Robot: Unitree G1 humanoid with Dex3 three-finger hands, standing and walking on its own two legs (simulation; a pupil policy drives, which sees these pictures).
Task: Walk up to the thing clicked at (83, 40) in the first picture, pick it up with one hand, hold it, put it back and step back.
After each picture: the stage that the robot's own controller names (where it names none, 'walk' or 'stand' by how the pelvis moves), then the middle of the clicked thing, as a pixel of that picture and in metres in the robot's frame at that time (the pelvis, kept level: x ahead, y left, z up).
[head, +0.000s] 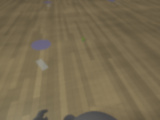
stand; (83, 39) +1.89 +0.22 -0.72
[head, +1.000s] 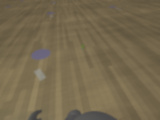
walk; (82, 46) +1.76 +0.33 -0.71
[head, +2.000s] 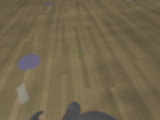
walk; (79, 55) +1.21 +0.30 -0.72
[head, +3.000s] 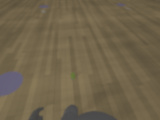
walk; (72, 76) +0.73 +0.28 -0.71
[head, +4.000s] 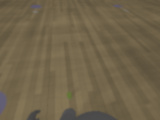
walk; (69, 95) +0.41 +0.22 -0.70
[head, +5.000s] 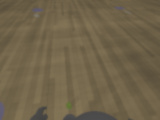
stand; (68, 105) +0.29 +0.21 -0.72
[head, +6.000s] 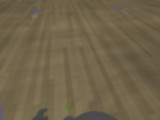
stand; (68, 106) +0.29 +0.21 -0.73
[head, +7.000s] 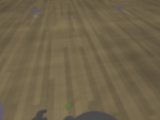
stand; (68, 106) +0.28 +0.22 -0.73
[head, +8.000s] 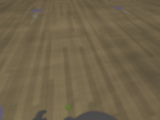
stand; (68, 107) +0.27 +0.22 -0.73
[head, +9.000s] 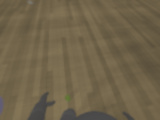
go down; (67, 98) +0.29 +0.22 -0.70
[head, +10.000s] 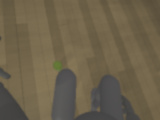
go down; (57, 66) +0.36 +0.25 -0.29
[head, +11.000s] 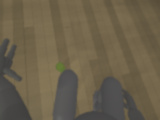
close in; (60, 67) +0.35 +0.25 -0.29
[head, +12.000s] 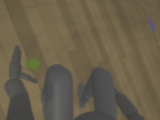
close in; (33, 65) +0.33 +0.27 -0.21
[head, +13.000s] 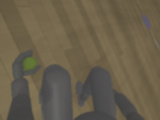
close; (29, 65) +0.34 +0.28 -0.21
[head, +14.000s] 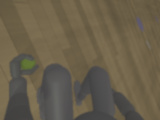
lift; (27, 64) +0.33 +0.28 -0.22
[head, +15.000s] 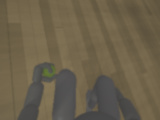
lift; (48, 72) +0.28 +0.27 -0.12
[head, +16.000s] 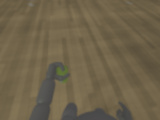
lift; (62, 74) +0.32 +0.18 +0.03
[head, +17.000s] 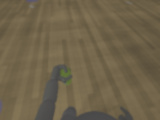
hold; (66, 76) +0.32 +0.17 -0.01
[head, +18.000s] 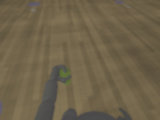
hold; (65, 76) +0.32 +0.17 +0.00
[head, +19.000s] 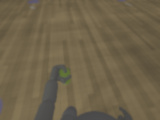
hold; (65, 76) +0.32 +0.17 +0.00
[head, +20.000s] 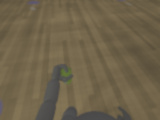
crouch; (66, 75) +0.33 +0.16 +0.00
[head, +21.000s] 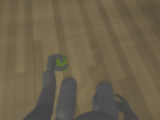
crouch; (62, 64) +0.38 +0.20 -0.09
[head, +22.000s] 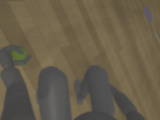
lower; (21, 57) +0.38 +0.30 -0.22
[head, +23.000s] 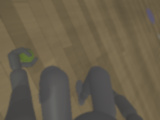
lower; (27, 59) +0.37 +0.29 -0.22
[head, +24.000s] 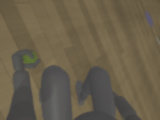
lower; (30, 60) +0.36 +0.28 -0.22
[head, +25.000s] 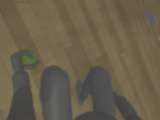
lower; (29, 61) +0.36 +0.28 -0.22
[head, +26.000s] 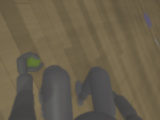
loosen; (33, 63) +0.35 +0.26 -0.22
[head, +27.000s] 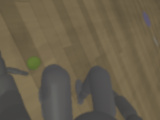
rise; (33, 63) +0.34 +0.25 -0.22
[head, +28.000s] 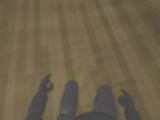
walk; (69, 77) +0.36 +0.20 -0.47
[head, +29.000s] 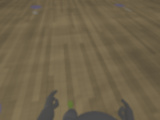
stand; (70, 104) +0.30 +0.18 -0.66
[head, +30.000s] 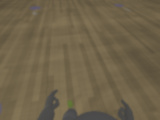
stand; (70, 104) +0.31 +0.19 -0.66
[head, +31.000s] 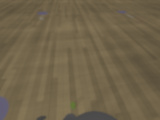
stand; (72, 105) +0.33 +0.17 -0.72
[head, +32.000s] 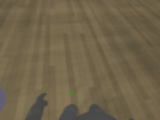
walk; (72, 92) +0.35 +0.14 -0.70
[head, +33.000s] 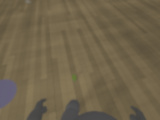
walk; (74, 77) +0.58 +0.21 -0.69
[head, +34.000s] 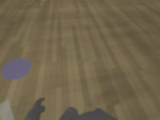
stand; (79, 62) +0.91 +0.18 -0.69
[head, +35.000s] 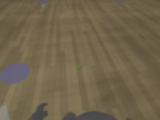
stand; (78, 66) +0.91 +0.19 -0.71
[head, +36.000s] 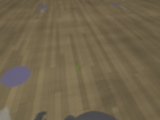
stand; (77, 68) +0.93 +0.21 -0.73
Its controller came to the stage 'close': yes
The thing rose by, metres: 0.71
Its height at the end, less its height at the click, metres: +0.00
